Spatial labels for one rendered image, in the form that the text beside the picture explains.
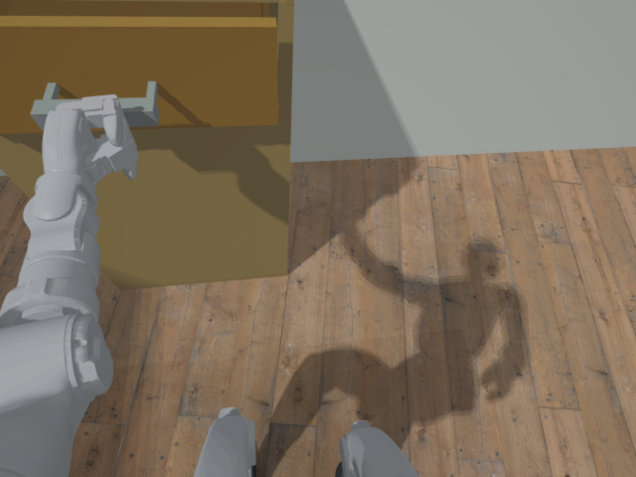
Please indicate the left robot hand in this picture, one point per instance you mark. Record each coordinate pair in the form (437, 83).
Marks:
(69, 146)

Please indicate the robot left forearm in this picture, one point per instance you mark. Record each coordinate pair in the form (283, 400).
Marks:
(60, 271)

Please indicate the handle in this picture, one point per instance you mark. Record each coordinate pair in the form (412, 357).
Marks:
(138, 111)

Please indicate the robot right shin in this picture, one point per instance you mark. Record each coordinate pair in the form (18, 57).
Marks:
(360, 424)

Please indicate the robot right thigh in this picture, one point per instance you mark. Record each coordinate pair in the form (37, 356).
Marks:
(369, 452)

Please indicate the robot left upper arm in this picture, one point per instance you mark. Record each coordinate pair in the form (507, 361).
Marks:
(50, 370)

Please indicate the drawer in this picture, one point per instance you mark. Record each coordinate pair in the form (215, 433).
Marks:
(215, 63)

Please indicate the cabinet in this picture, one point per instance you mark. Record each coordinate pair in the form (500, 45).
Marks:
(208, 204)

